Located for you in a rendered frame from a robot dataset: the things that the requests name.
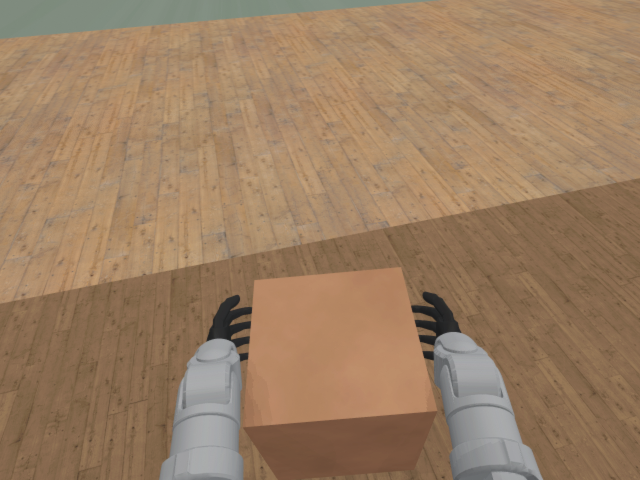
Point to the carton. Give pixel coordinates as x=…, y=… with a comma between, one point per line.
x=336, y=380

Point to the robot right forearm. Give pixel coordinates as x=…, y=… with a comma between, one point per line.
x=485, y=438

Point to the robot right hand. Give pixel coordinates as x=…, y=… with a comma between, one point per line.
x=441, y=314

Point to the robot left hand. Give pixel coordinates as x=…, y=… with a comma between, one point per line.
x=223, y=318

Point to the robot left forearm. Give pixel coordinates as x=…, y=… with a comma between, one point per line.
x=205, y=439

